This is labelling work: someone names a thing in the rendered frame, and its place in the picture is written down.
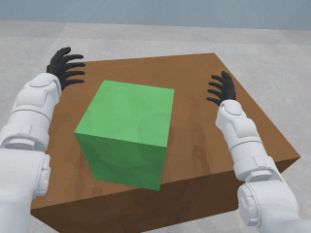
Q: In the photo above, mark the left robot upper arm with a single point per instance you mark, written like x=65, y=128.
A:
x=24, y=174

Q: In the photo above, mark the right robot upper arm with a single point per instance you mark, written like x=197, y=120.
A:
x=270, y=207

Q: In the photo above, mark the carton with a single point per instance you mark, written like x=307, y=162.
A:
x=124, y=133

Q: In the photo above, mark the left robot forearm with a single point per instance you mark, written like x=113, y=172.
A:
x=31, y=116

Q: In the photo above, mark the pedestal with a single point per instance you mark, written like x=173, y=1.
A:
x=198, y=179

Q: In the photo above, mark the robot left hand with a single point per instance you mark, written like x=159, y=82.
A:
x=58, y=67

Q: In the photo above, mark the robot right hand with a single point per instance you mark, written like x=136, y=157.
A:
x=227, y=88

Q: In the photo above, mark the right robot forearm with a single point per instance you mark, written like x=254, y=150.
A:
x=251, y=162

